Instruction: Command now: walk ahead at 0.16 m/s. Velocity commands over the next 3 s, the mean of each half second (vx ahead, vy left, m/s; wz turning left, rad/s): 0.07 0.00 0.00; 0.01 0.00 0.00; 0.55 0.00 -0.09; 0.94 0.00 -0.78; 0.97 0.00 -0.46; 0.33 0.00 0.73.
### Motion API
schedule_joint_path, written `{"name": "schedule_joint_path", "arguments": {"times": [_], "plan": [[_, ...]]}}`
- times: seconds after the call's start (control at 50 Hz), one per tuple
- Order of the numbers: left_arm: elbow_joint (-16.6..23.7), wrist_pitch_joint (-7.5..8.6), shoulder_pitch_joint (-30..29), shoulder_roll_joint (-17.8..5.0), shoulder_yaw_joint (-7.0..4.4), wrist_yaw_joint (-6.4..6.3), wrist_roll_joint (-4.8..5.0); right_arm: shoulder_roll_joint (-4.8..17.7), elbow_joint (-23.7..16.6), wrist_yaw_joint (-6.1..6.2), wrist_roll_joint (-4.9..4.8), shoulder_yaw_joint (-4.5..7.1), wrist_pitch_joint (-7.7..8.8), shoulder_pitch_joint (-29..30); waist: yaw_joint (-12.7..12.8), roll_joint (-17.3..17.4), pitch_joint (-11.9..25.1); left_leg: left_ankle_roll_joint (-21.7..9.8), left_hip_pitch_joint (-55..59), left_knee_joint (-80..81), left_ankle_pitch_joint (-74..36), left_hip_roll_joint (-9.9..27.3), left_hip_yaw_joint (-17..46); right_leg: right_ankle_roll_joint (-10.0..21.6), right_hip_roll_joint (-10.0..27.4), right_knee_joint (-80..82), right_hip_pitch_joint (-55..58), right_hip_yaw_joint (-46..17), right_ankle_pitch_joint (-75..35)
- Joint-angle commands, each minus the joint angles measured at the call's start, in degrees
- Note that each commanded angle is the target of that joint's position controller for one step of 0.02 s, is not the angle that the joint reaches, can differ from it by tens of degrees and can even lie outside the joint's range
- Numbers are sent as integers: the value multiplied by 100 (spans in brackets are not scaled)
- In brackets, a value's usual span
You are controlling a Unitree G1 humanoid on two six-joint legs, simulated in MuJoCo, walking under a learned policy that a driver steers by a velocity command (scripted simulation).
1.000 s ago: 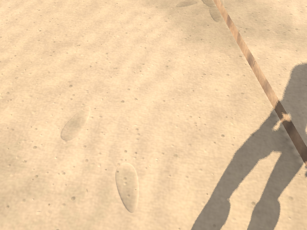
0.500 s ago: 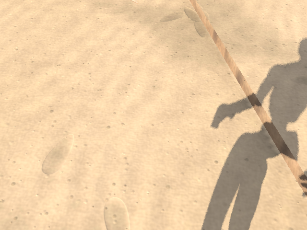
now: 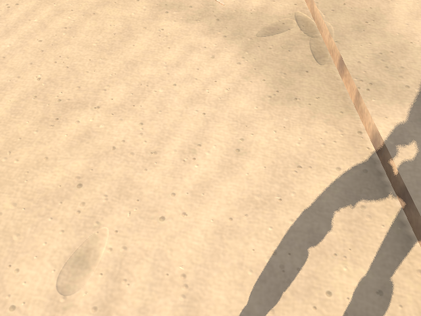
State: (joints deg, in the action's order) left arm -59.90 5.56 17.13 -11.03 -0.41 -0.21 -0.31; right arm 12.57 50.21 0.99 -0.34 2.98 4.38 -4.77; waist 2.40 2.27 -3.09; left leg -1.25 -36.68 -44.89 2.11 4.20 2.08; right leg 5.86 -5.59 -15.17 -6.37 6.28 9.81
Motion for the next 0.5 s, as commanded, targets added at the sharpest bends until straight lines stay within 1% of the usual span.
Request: {"name": "schedule_joint_path", "arguments": {"times": [0.02, 0.08, 0.1, 0.12, 0.14, 0.16, 0.18, 0.2, 0.22, 0.24, 0.26, 0.28, 0.3, 0.32, 0.34, 0.36, 0.38, 0.4, 0.42, 0.44, 0.46, 0.48, 0.5], "plan": [[212, -24, -122, -904, -138, -118, 35, 148, -95, -55, 15, -17, -68, -274, -206, -593, 559, 34, 1160, 780, -556, -169, -148, 352, 1470, 4, -120, -412, -4295], [111, -122, -167, -878, -159, -102, 46, 333, -145, -88, 63, 6, -72, -93, -221, -547, 434, -126, 1174, 1126, -59, -169, -86, 482, 1686, -439, 136, -661, -3940], [106, -149, -257, -854, -162, -90, 81, 375, -105, -89, 89, 24, -51, -175, -316, -475, 447, -214, 1371, 1498, -146, -213, -142, 449, 1643, -731, 176, -685, -3748], [79, -160, -194, -838, -164, -76, 106, 509, -16, -72, 130, 74, -26, -371, -410, -309, 547, -333, 1841, 2029, -939, -237, -132, 281, 1437, -1117, 156, -672, -3450], [92, -127, 14, -876, -178, -73, 37, 857, 82, -19, 180, 167, -9, -661, -360, -34, 863, -513, 2665, 1917, -3182, 60, 199, 42, 1066, -1616, -131, -564, -2874], [-113, -94, 869, -425, -72, -29, -39, 961, 185, 12, 202, 172, -45, -826, 51, 669, 1464, -1229, 4039, 1435, -4674, 755, 838, -295, 732, -2191, -1077, -512, -1076], [-214, -146, 793, -356, -23, -34, 1, 425, 245, 4, 179, 62, -104, -1052, -235, 738, 1827, -1708, 4252, 1582, -4451, 1232, 1351, -478, 496, -2809, -1299, -488, 760], [-106, -247, 367, -489, -60, -32, 78, 212, 271, -6, 142, -21, -135, -953, -257, 793, 1627, -1782, 3931, 1912, -3514, 1366, 1675, -570, 444, -3141, -1525, -602, 2204], [0, -378, 9, -562, -85, -73, 110, 295, 215, -9, 152, -32, -147, -666, -242, 671, 1409, -1689, 3455, 2216, -2392, 1381, 1860, -624, 548, -3453, -1607, -791, 2793], [18, -503, -162, -641, -124, -116, 92, 443, 140, 6, 156, -13, -149, -395, -207, 461, 1195, -1563, 2953, 2467, -1430, 1374, 1881, -674, 651, -3623, -1576, -890, 2741], [-6, -602, -157, -625, -140, -145, 69, 613, 69, 38, 149, 26, -158, -95, -85, 338, 1026, -1376, 2435, 2675, -667, 1253, 1719, -718, 741, -3525, -1388, -911, 2483], [-46, -660, -106, -553, -141, -174, 59, 671, 11, 68, 136, 42, -185, 165, 36, 347, 872, -1185, 2053, 2825, -4, 1055, 1505, -732, 783, -3082, -1200, -857, 2181], [-130, -678, -3, -450, -129, -196, 43, 659, -11, 90, 119, 45, -231, 339, 132, 340, 799, -1022, 1718, 2876, 456, 838, 1243, -716, 741, -2547, -851, -725, 1653], [-249, -679, 146, -351, -117, -197, 22, 627, 14, 105, 87, 45, -284, 376, 203, 333, 795, -874, 1479, 2862, 892, 628, 977, -677, 632, -2010, -448, -552, 923], [-328, -689, 229, -334, -123, -182, -16, 583, 98, 111, 30, 47, -320, 213, 193, 335, 799, -705, 1373, 2854, 1538, 443, 777, -615, 526, -1654, -192, -431, 516], [-331, -708, 226, -435, -142, -163, -87, 500, 209, 111, -15, 37, -329, -8, 137, 217, 700, -456, 1285, 2836, 2314, 282, 617, -511, 591, -1400, -146, -459, 402], [-254, -720, 141, -591, -152, -166, -113, 490, 282, 108, 6, 41, -338, -169, 6, 56, 459, -242, 1197, 2739, 2753, 135, 498, -355, 852, -1059, -346, -696, 771], [-252, -685, -10, -791, -185, -177, -55, 428, 250, 130, 13, 51, -356, -208, -185, -491, 122, -62, 1679, 2572, 2423, -212, 62, -165, 934, -755, -1345, -882, 1970], [-198, -600, -234, -644, -143, -184, -32, 365, 298, 155, 59, 36, -341, -166, -233, -640, -14, 21, 2255, 2264, 1820, -280, -32, -153, 956, -435, -1880, -1000, 2353], [-186, -513, -362, -581, -124, -195, -34, 341, 341, 164, 68, 46, -317, -239, -313, -726, -8, -4, 2561, 2059, 1313, -302, -76, -215, 1000, -281, -2015, -1048, 2243], [-181, -438, -427, -628, -137, -193, -25, 328, 416, 175, 78, 51, -305, -329, -356, -711, 18, -55, 2725, 1950, 957, -287, -83, -277, 987, -254, -1997, -1031, 1952], [-168, -370, -426, -638, -144, -181, -14, 381, 472, 172, 86, 64, -292, -382, -345, -603, 43, -99, 2741, 1894, 648, -271, -64, -306, 982, -301, -1862, -1016, 1647], [-190, -325, -321, -628, -143, -173, 0, 381, 518, 156, 84, 65, -284, -403, -307, -478, 106, -138, 2729, 1876, 405, -247, -39, -313, 964, -388, -1682, -982, 1343]]}}
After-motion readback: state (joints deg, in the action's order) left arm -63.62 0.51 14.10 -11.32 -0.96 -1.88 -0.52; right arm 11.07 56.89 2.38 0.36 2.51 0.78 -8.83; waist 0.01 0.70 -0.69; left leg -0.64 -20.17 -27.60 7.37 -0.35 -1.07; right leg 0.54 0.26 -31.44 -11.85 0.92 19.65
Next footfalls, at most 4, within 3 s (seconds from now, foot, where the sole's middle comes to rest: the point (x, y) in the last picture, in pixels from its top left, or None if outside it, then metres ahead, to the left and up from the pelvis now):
0.12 left None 0.21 0.12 -0.78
0.36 right None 0.10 -0.11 -0.78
1.38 left None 0.38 0.18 -0.78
1.92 right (236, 232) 0.75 -0.01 -0.78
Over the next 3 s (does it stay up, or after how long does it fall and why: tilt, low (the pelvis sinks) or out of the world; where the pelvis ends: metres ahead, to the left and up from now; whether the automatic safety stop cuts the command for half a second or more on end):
stays up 1.28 -0.32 -0.01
